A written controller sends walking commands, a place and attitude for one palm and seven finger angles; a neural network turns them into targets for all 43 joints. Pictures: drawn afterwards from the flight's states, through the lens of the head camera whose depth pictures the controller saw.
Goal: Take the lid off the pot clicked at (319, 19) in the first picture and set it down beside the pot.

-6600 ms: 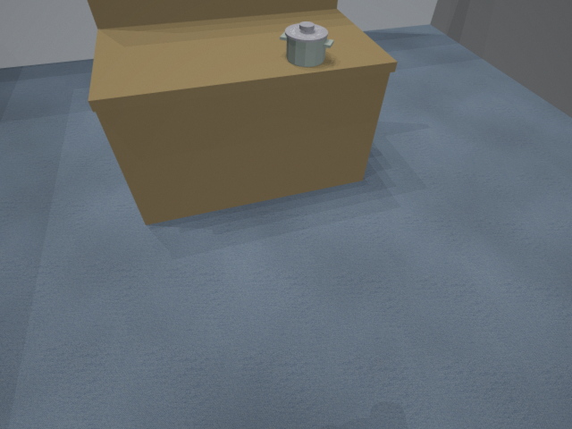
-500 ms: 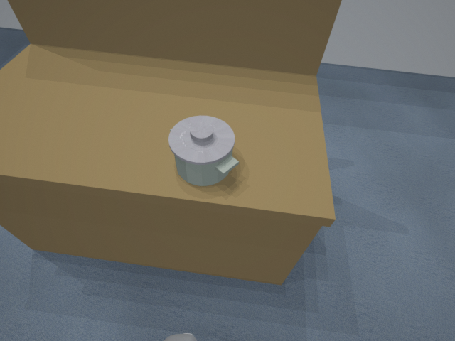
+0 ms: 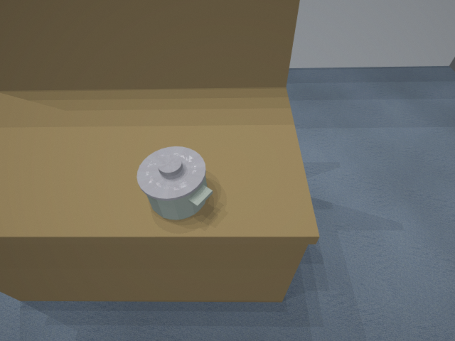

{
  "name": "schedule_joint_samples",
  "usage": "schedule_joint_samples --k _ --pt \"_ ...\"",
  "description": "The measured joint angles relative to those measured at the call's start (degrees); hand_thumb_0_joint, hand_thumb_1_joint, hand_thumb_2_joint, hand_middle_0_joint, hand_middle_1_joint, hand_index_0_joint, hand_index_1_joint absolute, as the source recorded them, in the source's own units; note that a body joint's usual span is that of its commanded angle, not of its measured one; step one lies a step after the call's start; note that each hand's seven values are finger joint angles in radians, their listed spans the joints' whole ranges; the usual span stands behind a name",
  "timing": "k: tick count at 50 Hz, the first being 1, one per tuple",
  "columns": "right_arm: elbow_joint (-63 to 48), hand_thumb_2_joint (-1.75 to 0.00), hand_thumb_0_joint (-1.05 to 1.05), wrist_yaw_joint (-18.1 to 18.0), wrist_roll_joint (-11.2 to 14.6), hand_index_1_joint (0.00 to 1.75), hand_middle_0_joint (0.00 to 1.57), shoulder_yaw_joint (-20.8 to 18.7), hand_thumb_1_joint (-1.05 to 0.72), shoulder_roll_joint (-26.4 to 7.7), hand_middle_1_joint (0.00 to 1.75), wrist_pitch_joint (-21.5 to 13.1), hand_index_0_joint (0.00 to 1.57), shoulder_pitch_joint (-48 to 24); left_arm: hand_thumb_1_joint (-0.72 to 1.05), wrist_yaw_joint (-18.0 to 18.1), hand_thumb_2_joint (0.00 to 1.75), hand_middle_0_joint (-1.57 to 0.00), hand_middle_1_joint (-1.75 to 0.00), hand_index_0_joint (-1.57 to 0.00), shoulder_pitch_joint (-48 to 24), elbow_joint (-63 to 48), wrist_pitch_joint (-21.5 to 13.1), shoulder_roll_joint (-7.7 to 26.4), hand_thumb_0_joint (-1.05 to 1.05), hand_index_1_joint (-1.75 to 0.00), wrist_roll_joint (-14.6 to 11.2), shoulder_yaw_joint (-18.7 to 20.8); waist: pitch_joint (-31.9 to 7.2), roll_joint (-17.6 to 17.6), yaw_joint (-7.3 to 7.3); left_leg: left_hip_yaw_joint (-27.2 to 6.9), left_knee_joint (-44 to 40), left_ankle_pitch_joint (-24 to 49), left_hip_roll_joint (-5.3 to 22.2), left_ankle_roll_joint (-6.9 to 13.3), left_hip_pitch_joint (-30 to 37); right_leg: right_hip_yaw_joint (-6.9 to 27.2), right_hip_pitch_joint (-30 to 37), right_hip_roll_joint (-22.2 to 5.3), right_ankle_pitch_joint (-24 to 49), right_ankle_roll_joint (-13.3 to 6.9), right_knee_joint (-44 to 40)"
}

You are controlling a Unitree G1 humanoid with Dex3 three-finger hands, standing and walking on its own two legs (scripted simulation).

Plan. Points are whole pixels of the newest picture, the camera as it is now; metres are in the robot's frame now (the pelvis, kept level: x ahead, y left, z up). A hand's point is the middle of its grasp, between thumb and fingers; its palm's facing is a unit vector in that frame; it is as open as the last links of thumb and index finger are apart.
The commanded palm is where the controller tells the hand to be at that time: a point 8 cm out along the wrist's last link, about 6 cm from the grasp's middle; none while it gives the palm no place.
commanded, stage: come to a stop and stand still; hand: left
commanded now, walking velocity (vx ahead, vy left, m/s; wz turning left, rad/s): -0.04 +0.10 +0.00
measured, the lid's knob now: (170, 165) +0.48 +0.15 +0.01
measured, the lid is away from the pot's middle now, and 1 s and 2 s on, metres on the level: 0.00 0.00 0.00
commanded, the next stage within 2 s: look again from close up in 1.28 s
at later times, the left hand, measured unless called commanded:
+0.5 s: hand out of the picture -0.01 +0.17 -0.17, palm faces +0.03 -0.97 -0.23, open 7.3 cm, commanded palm none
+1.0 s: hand out of the picture -0.01 +0.18 -0.17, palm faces +0.05 -0.99 -0.16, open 7.4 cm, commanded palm none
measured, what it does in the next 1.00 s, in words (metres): stands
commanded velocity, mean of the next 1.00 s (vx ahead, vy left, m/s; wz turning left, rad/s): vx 0.00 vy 0.02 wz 0.00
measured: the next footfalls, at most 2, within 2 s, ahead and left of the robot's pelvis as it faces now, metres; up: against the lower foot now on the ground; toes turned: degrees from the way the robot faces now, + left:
none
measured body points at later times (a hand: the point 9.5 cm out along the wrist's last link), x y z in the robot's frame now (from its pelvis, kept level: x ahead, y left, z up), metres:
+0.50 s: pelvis -0.02 -0.01 +0.00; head -0.02 -0.02 +0.45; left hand -0.01 +0.22 -0.15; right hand -0.03 -0.22 -0.16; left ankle -0.01 +0.11 -0.73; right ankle +0.02 -0.10 -0.73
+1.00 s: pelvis +0.00 +0.02 +0.00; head +0.01 +0.03 +0.45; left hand -0.01 +0.23 -0.16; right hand +0.02 -0.20 -0.15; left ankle -0.01 +0.11 -0.73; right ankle +0.02 -0.10 -0.73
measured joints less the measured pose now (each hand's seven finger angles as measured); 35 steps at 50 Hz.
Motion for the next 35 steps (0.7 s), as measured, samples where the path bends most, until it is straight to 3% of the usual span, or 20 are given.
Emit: schedule_joint_samples --k 3,19,22,27,35 --pt "0.7 -0.90 0.01 0.4 0.0 0.30 0.20 0.2 -0.93 0.4 0.29 0.4 0.20 1.1 0.92 0.1 0.90 -0.20 -0.30 -0.20 -0.3 0.5 0.2 0.1 0.01 -0.30 -0.3 -0.2 0.1 -0.2 -0.40 -0.4 -1.0 0.6 0.0 -0.2 -0.1 -0.4 0.0 0.1 0.6 -0.5 -0.8" --pt "3.0 -0.90 0.01 1.0 -0.8 0.30 0.20 1.6 -0.91 1.3 0.29 -0.4 0.20 5.7 0.92 0.2 0.90 -0.20 -0.30 -0.20 1.5 2.4 -0.1 -0.1 0.01 -0.30 -0.4 -0.1 -2.5 -0.5 1.14 -0.5 -5.5 4.2 0.6 -0.5 1.2 -0.7 1.3 1.0 4.1 -0.9 -5.5" --pt "1.6 -0.90 0.01 1.4 -0.6 0.30 0.20 1.7 -0.91 0.8 0.29 -0.5 0.20 5.1 0.92 0.7 0.90 -0.20 -0.30 -0.20 2.6 2.3 -1.3 -0.4 0.01 -0.30 -0.6 -1.1 -1.5 0.1 0.79 -1.1 -1.6 2.6 1.3 -0.8 -1.1 -1.3 0.5 1.4 4.2 -0.9 -4.6" --pt "-0.1 -0.90 0.01 1.6 -1.1 0.30 0.20 0.8 -0.91 0.5 0.29 -0.8 0.20 5.6 0.91 0.6 0.90 -0.20 -0.30 -0.20 5.1 2.2 -0.7 -0.2 0.01 -0.30 -0.4 -1.1 -3.0 -0.9 0.10 -2.3 1.8 1.2 0.4 0.2 -3.3 -2.2 -1.1 0.3 2.2 -0.4 -1.2" --pt "-1.1 -0.90 0.01 1.5 -1.3 0.30 0.20 1.0 -0.91 0.6 0.29 -1.4 0.20 5.7 0.91 0.2 0.90 -0.20 -0.30 -0.20 6.4 1.0 -0.7 -0.4 0.01 -0.30 0.0 -0.7 -4.2 -2.2 1.24 -1.7 1.9 0.8 -1.0 1.7 -4.2 -1.5 -2.4 -1.1 1.9 1.1 -0.3"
